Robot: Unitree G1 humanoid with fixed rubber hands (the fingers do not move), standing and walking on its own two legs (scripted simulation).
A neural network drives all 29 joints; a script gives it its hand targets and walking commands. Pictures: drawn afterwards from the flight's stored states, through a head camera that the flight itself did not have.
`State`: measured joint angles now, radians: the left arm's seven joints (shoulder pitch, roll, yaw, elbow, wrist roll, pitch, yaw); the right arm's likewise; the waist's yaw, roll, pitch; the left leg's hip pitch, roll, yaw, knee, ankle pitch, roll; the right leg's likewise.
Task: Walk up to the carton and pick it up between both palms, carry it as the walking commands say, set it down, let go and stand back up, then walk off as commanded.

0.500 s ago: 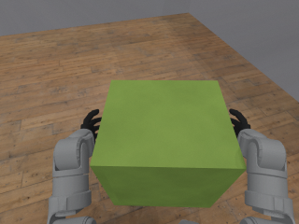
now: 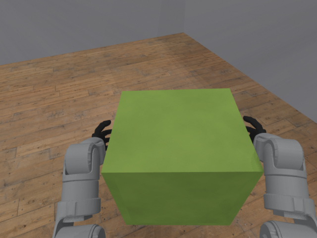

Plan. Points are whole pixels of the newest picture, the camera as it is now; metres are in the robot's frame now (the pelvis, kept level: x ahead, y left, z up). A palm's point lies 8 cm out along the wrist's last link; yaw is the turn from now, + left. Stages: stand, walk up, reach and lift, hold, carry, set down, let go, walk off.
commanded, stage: carry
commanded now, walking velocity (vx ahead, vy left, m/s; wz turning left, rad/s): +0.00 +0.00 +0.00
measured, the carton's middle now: (176, 158) +0.32 -0.02 +0.03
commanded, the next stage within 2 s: none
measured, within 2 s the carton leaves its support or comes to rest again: neither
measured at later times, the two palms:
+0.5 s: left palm (83, 152) +0.30 +0.22 +0.09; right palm (239, 148) +0.31 -0.17 +0.10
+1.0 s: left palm (79, 144) +0.32 +0.23 +0.10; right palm (230, 140) +0.33 -0.15 +0.10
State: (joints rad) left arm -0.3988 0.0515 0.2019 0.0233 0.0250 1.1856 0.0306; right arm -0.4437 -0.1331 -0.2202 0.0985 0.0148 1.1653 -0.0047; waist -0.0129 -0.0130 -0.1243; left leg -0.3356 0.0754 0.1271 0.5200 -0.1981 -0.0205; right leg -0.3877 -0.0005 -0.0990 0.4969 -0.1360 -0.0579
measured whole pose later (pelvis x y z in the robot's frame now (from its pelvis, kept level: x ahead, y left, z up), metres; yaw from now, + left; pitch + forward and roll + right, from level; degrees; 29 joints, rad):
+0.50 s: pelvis -0.01 +0.03 +0.00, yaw +0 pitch +2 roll +0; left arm -0.41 0.07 0.22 0.02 0.00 1.20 0.04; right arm -0.42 -0.10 -0.23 0.05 0.00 1.17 -0.01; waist 0.02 -0.02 -0.10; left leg -0.38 0.05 0.15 0.55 -0.21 0.02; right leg -0.43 -0.03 -0.08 0.51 -0.12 -0.03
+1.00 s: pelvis +0.01 +0.04 +0.00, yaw +0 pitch +2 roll +0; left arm -0.41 0.06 0.21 0.01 0.01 1.17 0.03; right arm -0.42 -0.10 -0.25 0.04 0.00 1.16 0.00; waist 0.01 -0.01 -0.10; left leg -0.35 0.03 0.15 0.57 -0.25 0.05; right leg -0.40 -0.05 -0.08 0.54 -0.17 0.01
